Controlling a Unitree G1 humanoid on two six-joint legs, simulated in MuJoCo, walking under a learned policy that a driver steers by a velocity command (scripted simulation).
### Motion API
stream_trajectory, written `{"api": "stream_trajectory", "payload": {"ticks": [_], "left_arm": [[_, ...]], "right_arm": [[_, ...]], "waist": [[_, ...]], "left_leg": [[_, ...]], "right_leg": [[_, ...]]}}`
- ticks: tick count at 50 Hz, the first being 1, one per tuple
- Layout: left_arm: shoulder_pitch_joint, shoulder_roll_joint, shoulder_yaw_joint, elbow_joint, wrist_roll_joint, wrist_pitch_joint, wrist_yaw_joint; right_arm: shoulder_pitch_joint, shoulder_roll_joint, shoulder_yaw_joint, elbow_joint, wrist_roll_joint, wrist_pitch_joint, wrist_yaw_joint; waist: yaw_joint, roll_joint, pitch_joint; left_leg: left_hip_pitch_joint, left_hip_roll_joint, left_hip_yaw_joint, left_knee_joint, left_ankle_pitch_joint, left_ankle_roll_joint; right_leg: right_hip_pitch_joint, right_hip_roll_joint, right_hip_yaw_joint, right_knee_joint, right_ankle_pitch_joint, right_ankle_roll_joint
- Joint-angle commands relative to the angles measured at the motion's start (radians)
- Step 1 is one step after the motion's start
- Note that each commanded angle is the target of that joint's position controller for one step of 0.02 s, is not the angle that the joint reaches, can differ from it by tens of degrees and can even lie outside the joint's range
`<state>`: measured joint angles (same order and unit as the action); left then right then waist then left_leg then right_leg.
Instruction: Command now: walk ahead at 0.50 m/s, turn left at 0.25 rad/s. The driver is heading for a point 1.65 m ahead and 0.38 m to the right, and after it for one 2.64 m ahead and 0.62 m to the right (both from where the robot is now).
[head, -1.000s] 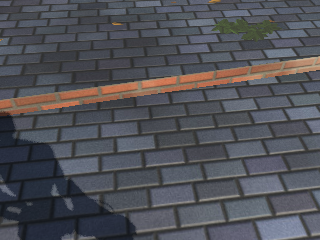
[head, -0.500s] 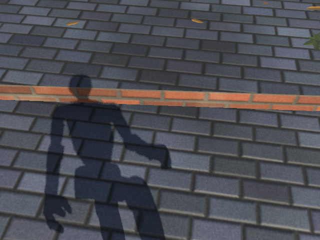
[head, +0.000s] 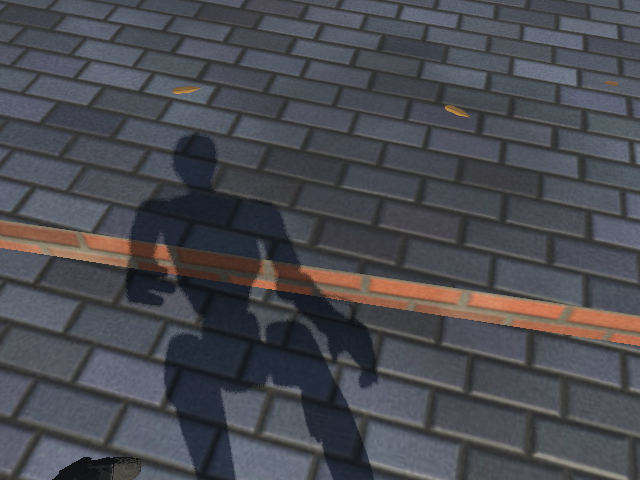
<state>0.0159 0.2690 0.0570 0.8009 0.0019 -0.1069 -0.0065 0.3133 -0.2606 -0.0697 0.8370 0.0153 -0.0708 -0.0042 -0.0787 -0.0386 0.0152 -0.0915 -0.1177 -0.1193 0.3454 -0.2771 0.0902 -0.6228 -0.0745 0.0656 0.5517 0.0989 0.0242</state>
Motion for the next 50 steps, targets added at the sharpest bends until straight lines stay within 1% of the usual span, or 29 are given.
{"api": "stream_trajectory", "payload": {"ticks": [1,3,4,5,6,7,8,9,10,11,12,14,16,19,23,25,27,28,29,30,31,32,33,34,36,38,43,47,50], "left_arm": [[-0.138,0.091,0.011,-0.105,-0.005,-0.028,-0.019],[-0.098,0.108,0.012,-0.101,-0.01,-0.034,-0.026],[-0.031,0.125,0.02,-0.084,-0.01,-0.037,-0.026],[0.102,0.159,0.037,-0.043,-0.004,-0.038,-0.024],[0.284,0.211,0.05,-0.012,0.004,-0.037,-0.022],[0.389,0.288,0.075,0.014,0.005,-0.022,-0.026],[0.384,0.207,0.053,0.02,-0.028,-0.013,-0.032],[0.311,0.156,0.039,0.0,-0.031,-0.004,-0.027],[0.256,0.142,0.033,-0.023,-0.014,0.005,-0.024],[0.263,0.121,0.025,0.01,0.039,0.027,-0.015],[0.261,0.122,0.023,0.018,0.034,0.033,-0.011],[0.26,0.139,0.029,0.022,0.017,0.03,-0.015],[0.279,0.155,0.037,0.029,0.005,0.032,-0.014],[0.325,0.157,0.045,0.038,0.002,0.04,-0.013],[0.392,0.168,0.054,0.049,0.009,0.048,-0.013],[0.385,0.177,0.059,0.041,0.014,0.05,-0.009],[0.346,0.193,0.064,0.027,0.014,0.051,-0.005],[0.344,0.166,0.056,0.023,0.007,0.044,-0.007],[0.328,0.098,0.034,-0.01,-0.003,0.033,-0.01],[0.403,0.054,0.024,-0.046,-0.02,0.038,-0.007],[0.416,0.125,0.032,-0.011,0.012,0.061,0.001],[0.374,0.131,0.035,0.0,0.021,0.069,-0.008],[0.342,0.109,0.031,-0.003,0.022,0.072,-0.018],[0.32,0.102,0.031,-0.006,0.031,0.081,-0.026],[0.302,0.092,0.028,-0.012,0.038,0.096,-0.04],[0.251,0.08,0.023,-0.034,0.035,0.103,-0.05],[0.098,0.045,-0.002,-0.083,0.038,0.094,-0.067],[-0.012,0.034,-0.025,-0.113,0.041,0.085,-0.068],[0.012,0.057,-0.023,-0.108,0.049,0.074,-0.052]], "right_arm": [[0.072,-0.148,-0.032,-0.021,-0.001,-0.001,-0.007],[0.074,-0.168,-0.037,-0.019,-0.007,0.009,-0.012],[0.053,-0.173,-0.037,-0.025,-0.008,0.013,-0.013],[0.034,-0.158,-0.03,-0.034,-0.011,0.014,-0.013],[0.014,-0.13,-0.014,-0.059,-0.024,0.01,-0.014],[0.131,-0.071,0.003,-0.068,-0.012,-0.011,-0.007],[0.102,-0.113,0.003,-0.073,-0.012,-0.031,-0.001],[0.0,-0.16,-0.008,-0.096,0.006,-0.044,0.006],[-0.07,-0.151,-0.004,-0.111,0.004,-0.053,0.008],[-0.071,-0.129,0.0,-0.102,-0.089,-0.033,0.015],[-0.044,-0.099,0.006,-0.108,-0.107,-0.013,0.02],[-0.001,-0.076,0.017,-0.102,-0.092,0.014,0.029],[-0.056,-0.082,0.021,-0.129,-0.073,0.022,0.031],[-0.193,-0.076,0.035,-0.17,-0.064,0.021,0.032],[-0.292,-0.083,0.041,-0.204,-0.047,0.009,0.029],[-0.275,-0.101,0.036,-0.208,-0.044,0.001,0.023],[-0.168,-0.121,0.027,-0.18,-0.044,-0.011,0.012],[-0.076,-0.157,0.014,-0.155,-0.055,-0.024,-0.002],[0.073,-0.236,-0.005,-0.148,-0.078,-0.032,-0.02],[0.083,-0.32,-0.027,-0.139,-0.078,-0.012,-0.023],[0.039,-0.245,-0.019,-0.138,-0.067,0.002,-0.019],[-0.01,-0.16,0.002,-0.152,-0.057,0.002,-0.013],[-0.04,-0.124,0.012,-0.148,-0.054,-0.001,-0.009],[-0.044,-0.108,0.018,-0.14,-0.052,-0.006,-0.01],[-0.022,-0.109,0.016,-0.119,-0.045,-0.021,-0.008],[0.004,-0.116,0.011,-0.1,-0.037,-0.032,-0.003],[0.043,-0.115,0.008,-0.055,-0.041,-0.034,0.004],[0.085,-0.137,0.006,-0.008,-0.037,-0.029,0.008],[0.102,-0.166,0.004,0.026,-0.033,-0.016,0.004]], "waist": [[-0.021,0.122,0.017],[0.004,0.155,0.008],[0.046,0.163,-0.024],[0.108,0.15,-0.115],[0.183,0.077,-0.263],[0.154,-0.205,-0.371],[0.167,-0.219,-0.347],[0.171,-0.127,-0.186],[0.159,-0.023,-0.106],[0.108,0.105,-0.029],[0.072,0.068,-0.021],[0.048,-0.025,-0.048],[0.055,-0.063,-0.039],[0.1,-0.056,0.003],[0.146,-0.046,-0.007],[0.128,-0.054,-0.017],[0.065,-0.038,-0.037],[0.023,0.015,-0.086],[-0.046,0.148,-0.209],[-0.001,0.371,-0.24],[0.037,0.225,-0.147],[0.042,0.115,-0.057],[0.054,0.1,-0.007],[0.061,0.13,0.01],[0.069,0.165,0.004],[0.072,0.149,-0.007],[0.054,0.136,0.026],[0.033,0.145,0.048],[0.064,0.159,0.016]], "left_leg": [[0.029,0.294,-0.191,-0.031,0.255,0.128],[0.106,0.325,-0.194,0.012,0.4,0.113],[0.118,0.309,-0.164,0.074,0.578,0.096],[0.099,0.26,-0.109,0.217,0.737,0.071],[-0.049,0.206,-0.047,0.478,0.611,0.036],[-0.454,0.044,0.051,0.842,0.114,-0.061],[-0.636,0.054,-0.008,0.929,-0.262,-0.062],[-0.725,0.114,-0.016,0.965,-0.193,-0.057],[-0.711,0.151,0.008,0.929,-0.119,-0.053],[-0.603,0.177,0.037,0.825,-0.044,-0.06],[-0.524,0.184,0.053,0.77,-0.048,-0.077],[-0.45,0.175,0.09,0.724,-0.055,-0.1],[-0.457,0.18,0.108,0.631,-0.017,-0.119],[-0.461,0.178,0.118,0.443,0.109,-0.137],[-0.409,0.143,0.116,0.285,0.173,-0.139],[-0.33,0.126,0.103,0.223,0.14,-0.127],[-0.148,0.105,0.107,0.126,0.117,-0.104],[0.013,0.145,0.064,0.077,0.108,-0.076],[0.201,0.369,-0.148,0.019,-0.072,-0.022],[0.316,0.557,-0.532,-0.116,-0.22,0.067],[0.222,0.556,-0.555,-0.106,-0.313,0.086],[0.13,0.502,-0.427,-0.117,-0.27,0.071],[0.064,0.454,-0.29,-0.139,-0.114,0.057],[0.034,0.418,-0.188,-0.15,0.008,0.042],[0.026,0.379,-0.062,-0.154,0.217,0.03],[0.054,0.379,0.016,-0.151,0.377,0.038],[0.044,0.348,0.157,-0.178,0.466,0.05],[0.031,0.344,0.22,-0.163,0.54,0.031],[0.105,0.368,0.226,-0.037,0.842,0.023]], "right_leg": [[0.022,0.03,-0.03,-0.055,-0.067,-0.031],[0.045,0.046,-0.056,-0.073,-0.162,-0.065],[0.139,0.072,-0.085,-0.103,-0.174,-0.092],[0.327,0.077,-0.082,-0.103,-0.134,-0.133],[0.607,-0.061,0.087,-0.066,-0.076,-0.212],[0.971,-0.255,0.517,-0.13,-0.232,-0.384],[1.016,-0.279,0.707,-0.247,-0.412,-0.388],[0.9,-0.247,0.59,-0.262,-0.478,-0.337],[0.762,-0.204,0.483,-0.282,-0.42,-0.31],[0.586,-0.175,0.387,-0.295,-0.204,-0.269],[0.502,-0.129,0.319,-0.306,-0.081,-0.25],[0.44,-0.07,0.236,-0.303,0.058,-0.258],[0.415,-0.054,0.216,-0.334,0.019,-0.272],[0.413,-0.033,0.223,-0.362,-0.096,-0.255],[0.481,-0.042,0.258,-0.303,-0.048,-0.229],[0.486,-0.054,0.296,-0.25,-0.022,-0.204],[0.435,-0.035,0.315,-0.156,-0.024,-0.17],[0.379,0.025,0.28,-0.02,-0.018,-0.142],[0.284,0.094,0.175,0.246,-0.167,-0.111],[0.027,0.226,0.039,0.439,-0.649,-0.093],[-0.037,0.123,0.034,0.557,-0.633,-0.102],[-0.03,0.088,0.038,0.571,-0.545,-0.102],[-0.011,0.059,0.027,0.554,-0.485,-0.09],[0.002,0.038,0.013,0.537,-0.456,-0.08],[0.01,0.03,-0.006,0.546,-0.401,-0.062],[-0.028,0.023,-0.017,0.548,-0.352,-0.052],[-0.036,0.026,-0.042,0.341,-0.225,-0.029],[0.107,0.059,-0.127,0.099,-0.199,-0.062],[0.209,0.106,-0.154,0.017,-0.269,-0.12]]}}
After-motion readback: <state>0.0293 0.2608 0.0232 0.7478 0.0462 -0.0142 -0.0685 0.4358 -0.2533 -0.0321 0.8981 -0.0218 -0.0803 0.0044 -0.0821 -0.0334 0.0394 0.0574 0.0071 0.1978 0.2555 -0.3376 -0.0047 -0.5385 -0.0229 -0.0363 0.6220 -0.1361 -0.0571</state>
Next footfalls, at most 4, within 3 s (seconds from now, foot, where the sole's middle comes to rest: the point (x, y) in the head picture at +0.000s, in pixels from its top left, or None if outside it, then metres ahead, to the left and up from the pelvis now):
0.12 right None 0.24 -0.14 -0.78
0.56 left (282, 477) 0.49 0.04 -0.78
1.04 right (411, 397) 0.64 -0.25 -0.78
1.64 left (378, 228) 1.04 -0.22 -0.66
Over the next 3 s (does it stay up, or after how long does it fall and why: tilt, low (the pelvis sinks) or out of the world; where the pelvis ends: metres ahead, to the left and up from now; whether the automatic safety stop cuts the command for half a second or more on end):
stays up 1.17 -0.27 0.13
